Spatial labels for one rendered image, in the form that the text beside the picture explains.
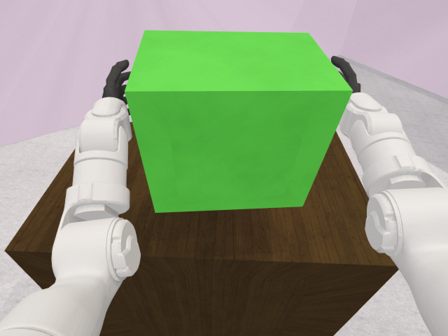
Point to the robot right upper arm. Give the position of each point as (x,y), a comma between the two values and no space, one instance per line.
(411,226)

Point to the robot right forearm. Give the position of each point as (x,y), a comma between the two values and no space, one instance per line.
(383,150)

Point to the carton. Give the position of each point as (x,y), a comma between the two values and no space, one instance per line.
(232,119)

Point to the left robot hand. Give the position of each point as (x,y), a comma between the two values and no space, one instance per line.
(114,81)

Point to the robot left forearm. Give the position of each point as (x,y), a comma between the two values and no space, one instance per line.
(100,166)

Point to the robot left upper arm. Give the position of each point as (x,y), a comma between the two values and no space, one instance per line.
(91,259)

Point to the right robot hand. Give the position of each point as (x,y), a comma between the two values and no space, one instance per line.
(348,73)

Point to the pedestal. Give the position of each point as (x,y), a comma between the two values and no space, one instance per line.
(288,271)

